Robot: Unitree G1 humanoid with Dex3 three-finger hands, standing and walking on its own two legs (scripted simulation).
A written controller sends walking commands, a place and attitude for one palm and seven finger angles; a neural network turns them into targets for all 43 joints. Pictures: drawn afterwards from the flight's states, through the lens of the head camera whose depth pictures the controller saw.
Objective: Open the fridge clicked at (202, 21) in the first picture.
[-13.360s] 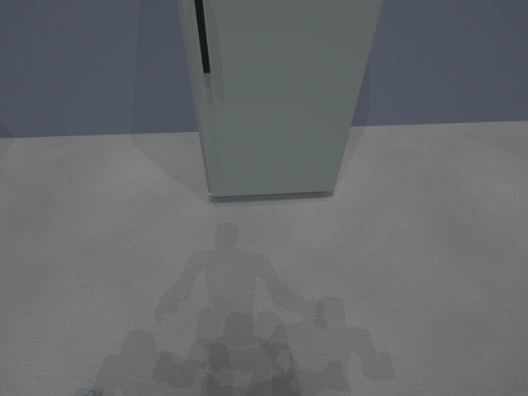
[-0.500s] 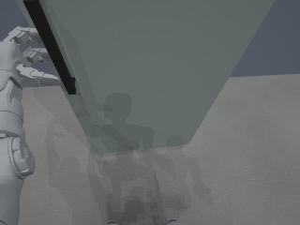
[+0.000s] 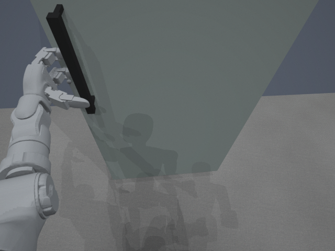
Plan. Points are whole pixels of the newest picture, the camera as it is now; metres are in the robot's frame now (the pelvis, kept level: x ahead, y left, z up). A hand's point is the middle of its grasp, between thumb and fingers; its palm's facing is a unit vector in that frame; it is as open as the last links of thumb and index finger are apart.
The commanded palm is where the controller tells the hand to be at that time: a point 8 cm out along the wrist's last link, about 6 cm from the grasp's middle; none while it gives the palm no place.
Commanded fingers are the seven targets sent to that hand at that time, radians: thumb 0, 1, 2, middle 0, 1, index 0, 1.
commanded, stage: slide the fingers in behind the handle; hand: left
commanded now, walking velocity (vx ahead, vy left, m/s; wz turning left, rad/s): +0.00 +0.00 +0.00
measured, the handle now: (78, 68) +0.52 +0.21 +0.14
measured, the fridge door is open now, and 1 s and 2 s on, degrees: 0 0 0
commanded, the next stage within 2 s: grip the handle and tug to test in 1.20 s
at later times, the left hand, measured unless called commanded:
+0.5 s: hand (82, 80) +0.47 +0.19 +0.14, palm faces +0.07 -1.00 +0.00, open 14.0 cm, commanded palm +0.44 +0.24 +0.14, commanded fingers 0.00 -0.50 0.30 -0.30 -1.20 -0.30 -1.20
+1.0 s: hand (85, 82) +0.47 +0.18 +0.14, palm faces +0.07 -1.00 +0.00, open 14.0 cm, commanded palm +0.44 +0.24 +0.14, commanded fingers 0.00 -0.50 0.30 -0.30 -1.20 -0.30 -1.20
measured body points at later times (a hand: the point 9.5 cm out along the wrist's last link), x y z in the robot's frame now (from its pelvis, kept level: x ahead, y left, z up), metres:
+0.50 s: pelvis +0.00 -0.01 +0.00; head +0.06 -0.01 +0.45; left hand +0.46 +0.24 +0.15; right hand +0.05 -0.28 -0.11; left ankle +0.00 +0.11 -0.72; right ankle -0.01 -0.13 -0.72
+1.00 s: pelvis +0.00 -0.01 +0.00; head +0.05 -0.01 +0.45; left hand +0.46 +0.24 +0.15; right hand +0.04 -0.28 -0.11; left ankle +0.00 +0.11 -0.72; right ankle -0.01 -0.13 -0.72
